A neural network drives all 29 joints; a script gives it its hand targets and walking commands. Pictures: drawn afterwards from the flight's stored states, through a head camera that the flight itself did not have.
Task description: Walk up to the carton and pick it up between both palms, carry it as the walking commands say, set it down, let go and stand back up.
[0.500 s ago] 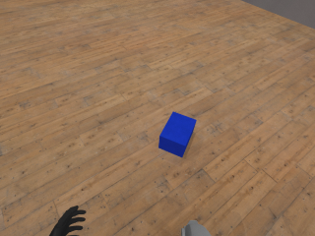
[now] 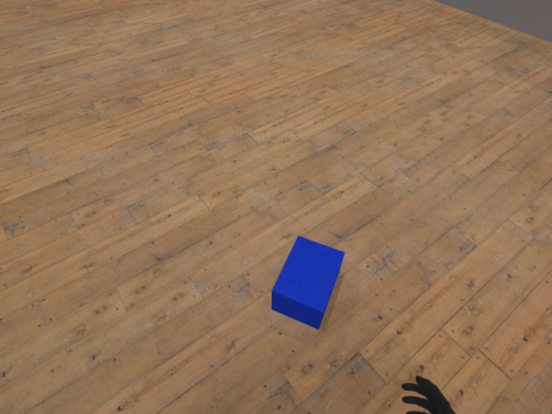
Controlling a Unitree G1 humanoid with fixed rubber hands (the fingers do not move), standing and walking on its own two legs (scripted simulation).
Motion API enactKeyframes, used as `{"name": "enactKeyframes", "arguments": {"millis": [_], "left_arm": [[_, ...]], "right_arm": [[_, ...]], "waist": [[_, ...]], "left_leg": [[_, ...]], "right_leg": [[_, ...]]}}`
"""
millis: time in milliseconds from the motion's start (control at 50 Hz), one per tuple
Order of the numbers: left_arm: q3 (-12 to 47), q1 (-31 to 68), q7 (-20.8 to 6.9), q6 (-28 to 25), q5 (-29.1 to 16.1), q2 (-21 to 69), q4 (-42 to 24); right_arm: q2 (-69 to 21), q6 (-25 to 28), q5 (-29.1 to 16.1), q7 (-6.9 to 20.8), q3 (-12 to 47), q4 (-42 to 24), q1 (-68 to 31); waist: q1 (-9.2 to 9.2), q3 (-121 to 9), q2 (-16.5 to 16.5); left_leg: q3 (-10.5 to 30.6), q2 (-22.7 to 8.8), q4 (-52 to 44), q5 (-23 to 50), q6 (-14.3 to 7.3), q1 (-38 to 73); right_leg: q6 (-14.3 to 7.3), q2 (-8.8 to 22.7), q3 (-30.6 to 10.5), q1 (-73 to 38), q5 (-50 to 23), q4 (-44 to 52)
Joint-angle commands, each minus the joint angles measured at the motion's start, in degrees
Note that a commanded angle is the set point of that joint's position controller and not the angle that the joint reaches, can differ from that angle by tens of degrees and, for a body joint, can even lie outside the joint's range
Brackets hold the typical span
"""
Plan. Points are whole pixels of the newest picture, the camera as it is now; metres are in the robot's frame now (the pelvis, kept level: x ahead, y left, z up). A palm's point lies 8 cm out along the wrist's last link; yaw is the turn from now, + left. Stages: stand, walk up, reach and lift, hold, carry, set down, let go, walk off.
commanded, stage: walk up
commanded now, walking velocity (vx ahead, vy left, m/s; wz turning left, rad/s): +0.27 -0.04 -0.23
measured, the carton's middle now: (308, 281) +0.69 -0.07 -0.69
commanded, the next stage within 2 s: none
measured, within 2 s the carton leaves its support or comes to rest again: neither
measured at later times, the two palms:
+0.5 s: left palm (200, 348) +0.25 +0.16 -0.12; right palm out of the picture +0.05 -0.28 -0.15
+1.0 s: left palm out of the picture +0.10 +0.25 -0.11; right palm out of the picture +0.15 -0.30 -0.12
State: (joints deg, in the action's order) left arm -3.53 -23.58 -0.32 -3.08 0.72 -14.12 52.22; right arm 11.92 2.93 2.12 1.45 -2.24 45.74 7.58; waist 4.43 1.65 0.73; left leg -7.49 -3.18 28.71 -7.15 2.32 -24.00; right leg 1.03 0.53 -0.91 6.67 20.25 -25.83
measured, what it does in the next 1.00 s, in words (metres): walks ahead: left foot, then right foot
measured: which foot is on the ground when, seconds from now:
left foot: up 0.00-0.00, down 0.02-0.44, up 0.46-0.70, down 0.72-0.82, up 0.84-1.00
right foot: down 0.00-0.02, up 0.04-0.42, down 0.44-1.00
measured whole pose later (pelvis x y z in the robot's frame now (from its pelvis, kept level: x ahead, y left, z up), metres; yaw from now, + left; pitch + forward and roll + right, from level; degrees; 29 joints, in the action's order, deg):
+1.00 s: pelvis +0.13 -0.03 +0.01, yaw -9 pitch +1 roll +2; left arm -5.6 -23.7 3.4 1.5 2.3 -13.6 62.1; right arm 15.3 -2.5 3.0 1.2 -4.0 55.6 12.3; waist 2.2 1.1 -0.9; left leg -2.3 -2.6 51.9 -18.9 2.7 -25.0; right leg 1.1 5.4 0.7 15.5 9.5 -23.8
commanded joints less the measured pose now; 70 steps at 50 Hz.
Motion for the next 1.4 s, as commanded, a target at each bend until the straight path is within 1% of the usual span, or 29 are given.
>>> {"name": "enactKeyframes", "arguments": {"millis": [0, 20, 40, 80, 140, 300, 400, 420, 440, 460, 480, 540, 660, 720, 740, 800, 820, 840, 860, 920, 1020, 1080, 1100, 1120, 1140, 1160, 1200, 1240, 1380], "left_arm": [[-0.7, 2.2, 0.2, 0.1, -0.5, -3.6, -4.1], [-1.0, -1.1, 0.7, 0.6, -0.4, -1.5, -4.4], [-1.9, -1.5, 1.0, 1.6, 0.3, -3.5, -3.2], [-2.9, 0.9, 0.0, 2.6, 0.9, -4.5, -2.1], [-2.3, -0.6, -1.3, 4.1, 1.2, -1.6, 0.9], [0.9, 14.3, -2.2, 3.5, 1.5, 0.6, -1.2], [1.1, 8.3, -0.9, 1.6, 1.3, -0.3, 0.8], [0.4, 4.3, -0.2, 0.9, 1.3, -2.7, 1.8], [-0.2, 3.5, 0.5, 0.4, 0.8, -6.9, 1.4], [-0.3, 3.8, 1.4, 0.6, -0.4, -7.9, 2.1], [0.9, 5.6, 1.7, 0.4, -0.9, -3.8, 2.1], [2.7, 11.4, 2.4, 0.9, -0.6, -0.1, 0.9], [2.1, 11.8, 2.6, 1.8, -0.4, -1.7, 2.7], [1.8, 10.4, 2.0, 2.2, -0.5, 0.1, 3.6], [2.2, 9.0, 1.9, 2.3, -1.1, 2.0, 4.4], [0.9, 8.1, 1.9, 2.3, 0.2, -1.8, 4.0], [-2.8, -3.8, 3.2, 3.5, 1.7, -10.0, 7.7], [-4.5, -9.0, 4.3, 4.6, 1.7, -15.1, 8.9], [-4.6, -6.3, 5.0, 4.9, 2.0, -12.4, 9.0], [-3.6, 3.7, 4.3, 4.0, 1.9, -7.4, 6.2], [-3.5, 5.4, 2.2, 3.5, 1.1, -8.5, 4.1], [-3.6, 6.9, 1.9, 3.8, 1.4, -9.2, 2.1], [-2.8, 7.0, 1.7, 3.7, 1.5, -6.6, 0.8], [-1.4, 6.5, 1.5, 3.7, 2.1, -0.3, -0.9], [-0.2, 9.7, 1.3, 3.8, 1.3, 1.1, -3.3], [-0.6, 11.3, 0.6, 3.5, 1.4, -1.7, -4.4], [-1.8, 4.0, -1.0, 3.0, 1.0, -3.3, -0.1], [-2.0, 2.9, -1.7, 3.1, 1.4, -3.2, 1.5], [0.2, 19.4, -0.3, 2.5, 0.6, 1.6, -3.6]], "right_arm": [[12.7, 1.6, 1.3, -1.8, -4.1, 1.7, 19.0], [17.7, 1.4, 0.6, -2.0, -5.1, 3.3, 23.4], [15.9, 1.1, -0.6, -2.3, -4.7, 3.5, 21.6], [10.8, 0.9, -1.0, -3.0, -3.3, 2.9, 14.0], [6.3, 1.4, -0.8, -2.8, -2.3, 4.2, 9.8], [7.5, 1.1, -0.5, -1.5, -2.3, 8.5, 15.2], [7.6, -0.5, -1.0, -0.7, -3.0, 9.3, 16.6], [4.7, -0.8, -0.8, -0.7, -2.0, 9.2, 17.0], [-1.2, -1.2, -1.0, -0.9, -0.5, 7.1, 17.2], [-0.5, -2.7, -2.5, -2.2, -0.7, 8.4, 17.6], [0.9, -3.8, -3.2, -2.6, -0.4, 9.6, 18.6], [1.3, -4.8, -1.9, -2.8, -0.6, 12.0, 18.8], [0.1, -5.0, -1.5, -3.3, -0.4, 13.0, 15.3], [1.9, -3.5, -0.7, -3.3, -0.4, 13.6, 14.9], [2.6, -3.2, -1.5, -3.0, -0.5, 14.0, 12.9], [4.6, -2.5, 0.4, -3.1, -0.9, 13.4, 9.8], [11.8, -4.3, 0.7, -1.7, -3.3, 11.8, 6.0], [7.0, -5.2, 2.1, -1.4, -2.3, 8.7, 3.2], [4.3, -5.7, 2.7, -1.5, -1.8, 8.0, 1.7], [4.5, -5.0, 1.0, -0.8, -2.1, 9.0, 8.1], [4.1, -4.8, -1.7, 1.9, -0.7, 5.9, 8.2], [5.1, -3.6, -2.0, -0.2, -1.6, 10.3, 18.6], [7.4, -3.0, -1.6, -1.0, -2.0, 11.3, 22.7], [11.7, -2.0, -1.2, -1.4, -2.0, 11.3, 27.2], [16.2, -1.9, -0.8, -1.9, -2.9, 11.2, 26.0], [15.2, -1.8, -0.6, -2.2, -2.5, 11.6, 21.8], [8.8, -1.1, -0.6, -1.8, -0.8, 10.0, 12.1], [5.7, -0.1, -0.4, -2.1, -0.4, 11.1, 13.4], [4.2, 0.7, -0.3, -2.8, -0.7, 15.1, 23.7]], "waist": [[-10.14, -9.0, 3.4], [-10.12, -10.8, 12.8], [-8.66, -10.1, 8.3], [-5.67, -3.7, 3.5], [-3.02, -3.7, 9.6], [-6.85, 0.5, 14.9], [-3.58, -1.1, 5.7], [-2.05, -2.8, -0.2], [-2.96, -4.2, -13.5], [-2.27, -6.4, -15.1], [-4.10, -6.6, -12.9], [-7.19, -4.0, -13.4], [-6.67, -2.5, -8.8], [-5.16, 0.1, -3.6], [-3.82, 1.9, 3.4], [-4.50, 1.9, 5.3], [0.28, 0.2, 10.6], [2.90, 5.3, -3.6], [1.02, 8.3, -5.1], [-5.29, 2.2, -9.1], [-5.68, -0.3, -17.4], [-9.76, -1.5, -7.3], [-11.14, -0.6, -0.4], [-11.12, -1.6, 11.2], [-10.40, 2.2, 14.3], [-7.59, 6.3, 10.3], [-1.68, 6.5, 9.3], [-1.38, 4.6, 7.7], [-6.68, 5.3, 8.1]], "left_leg": [[18.0, -17.7, -5.0, 8.8, -4.8, 32.5], [33.6, -29.6, -9.8, 15.4, -11.2, 34.1], [35.7, -30.5, -10.9, 14.2, -13.1, 29.5], [25.8, -25.6, -11.8, 15.8, -9.6, 20.0], [11.0, -16.7, -12.9, 18.9, -7.1, 13.2], [1.4, -12.2, -17.0, -6.2, -7.6, 9.6], [1.4, -11.4, -6.7, -7.4, -5.2, 4.8], [-1.2, -8.7, 0.7, -9.2, -2.8, 1.7], [-2.0, -4.6, 10.9, -22.2, 0.6, -4.3], [2.6, -3.4, 13.1, -28.0, 0.5, 2.7], [4.2, -3.1, 15.4, -27.1, 0.1, 5.6], [4.1, -1.3, 14.3, -20.0, -0.3, 7.3], [3.0, -0.9, 0.9, -9.0, -0.6, 13.3], [6.6, -7.1, -8.7, 2.8, -1.3, 17.6], [6.6, -7.0, -9.2, -0.4, -2.0, 11.9], [5.2, -6.5, -9.7, -7.4, -2.3, 10.7], [-2.9, 1.2, 6.5, -26.0, -1.8, -0.5], [2.7, 0.5, 20.8, -27.5, -1.0, -13.8], [8.3, -2.4, 25.5, -18.9, -1.2, -14.6], [9.5, -2.2, 27.8, -9.7, -0.5, -7.2], [3.1, 0.4, 11.2, -15.9, 1.8, 8.8], [-5.8, 5.3, -1.1, -12.1, 0.1, 26.6], [-1.0, 1.1, -7.5, -16.9, -0.2, 30.7], [18.8, -14.4, -16.1, -30.5, -1.6, 31.2], [34.1, -24.7, -25.2, -45.2, -6.5, 22.7], [37.7, -25.7, -27.5, -47.9, -8.1, 15.9], [20.9, -15.2, -24.9, -30.0, -4.9, 10.9], [10.3, -11.2, -22.8, -15.8, -4.8, 11.1], [5.6, -12.3, -14.7, 15.1, -9.4, 19.9]], "right_leg": [[-1.8, -0.1, 1.1, 22.0, 0.0, -21.6], [-1.1, -3.2, -0.9, 30.4, 16.0, -32.6], [-1.0, -0.8, -5.6, 30.5, 14.4, -40.9], [-0.2, 1.9, -7.1, 30.1, 5.3, -43.0], [1.1, 1.5, -3.8, 24.0, -3.4, -40.5], [2.7, 2.0, 6.6, 16.5, -8.3, -14.3], [0.4, 0.6, 8.3, -1.2, -8.0, 1.0], [-0.7, 7.0, 2.2, -6.8, -11.1, 4.7], [-4.3, 21.8, -13.0, -8.3, -34.6, 7.8], [-9.8, 25.1, -11.3, -0.8, -58.2, 5.4], [-11.1, 21.1, -7.2, -0.7, -60.7, 4.1], [-9.0, 14.9, -1.3, 3.0, -50.2, 5.8], [-8.8, 13.5, -1.7, 6.9, -24.1, 8.0], [-4.4, 9.0, -1.0, 10.7, -9.4, 7.7], [-3.3, 6.4, 1.4, 6.5, -10.3, 8.3], [-3.5, 7.1, 1.8, 1.9, -11.6, 4.7], [-7.5, 17.4, -16.8, -3.9, 17.0, 9.4], [-13.0, 28.0, -32.4, -3.9, 28.5, 18.7], [-13.4, 29.9, -33.0, 2.6, 22.5, 20.6], [-8.6, 20.2, -17.5, 9.3, 5.9, 15.3], [-6.6, 13.3, -6.8, 18.3, 12.5, 17.0], [-6.4, 8.1, -0.7, 27.6, 20.3, 5.3], [-5.0, 5.0, 2.3, 31.3, 20.3, -4.8], [-2.7, -0.3, 3.7, 35.6, 21.2, -26.8], [-2.1, 0.4, -1.1, 43.8, 14.4, -34.3], [-2.7, 4.4, -4.5, 43.7, 7.1, -39.0], [-1.7, 4.7, -2.2, 35.1, -2.9, -38.6], [-0.4, 4.6, 1.3, 29.4, -6.2, -37.7], [-0.4, 2.3, 8.2, 22.9, -1.9, -15.3]]}}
